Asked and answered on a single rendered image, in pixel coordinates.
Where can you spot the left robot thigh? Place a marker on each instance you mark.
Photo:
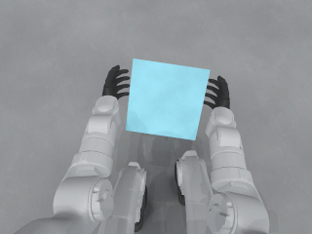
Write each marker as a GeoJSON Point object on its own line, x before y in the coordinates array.
{"type": "Point", "coordinates": [129, 187]}

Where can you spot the left robot upper arm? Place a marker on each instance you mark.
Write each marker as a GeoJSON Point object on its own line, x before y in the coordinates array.
{"type": "Point", "coordinates": [81, 204]}

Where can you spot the robot right forearm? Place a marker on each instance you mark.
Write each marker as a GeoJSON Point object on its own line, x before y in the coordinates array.
{"type": "Point", "coordinates": [229, 170]}

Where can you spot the robot left forearm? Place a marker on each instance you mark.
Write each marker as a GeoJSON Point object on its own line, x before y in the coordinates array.
{"type": "Point", "coordinates": [95, 154]}

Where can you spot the right robot upper arm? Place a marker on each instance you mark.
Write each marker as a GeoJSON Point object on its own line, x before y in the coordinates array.
{"type": "Point", "coordinates": [235, 213]}

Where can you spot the robot left hand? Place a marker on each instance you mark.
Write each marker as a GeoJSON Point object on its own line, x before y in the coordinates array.
{"type": "Point", "coordinates": [110, 87]}

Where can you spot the robot right hand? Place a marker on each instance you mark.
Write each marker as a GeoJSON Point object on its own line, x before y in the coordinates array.
{"type": "Point", "coordinates": [222, 99]}

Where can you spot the left robot foot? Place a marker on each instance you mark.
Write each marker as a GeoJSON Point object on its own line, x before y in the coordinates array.
{"type": "Point", "coordinates": [138, 225]}

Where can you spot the carton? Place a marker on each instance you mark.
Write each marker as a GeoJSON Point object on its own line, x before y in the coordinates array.
{"type": "Point", "coordinates": [166, 99]}

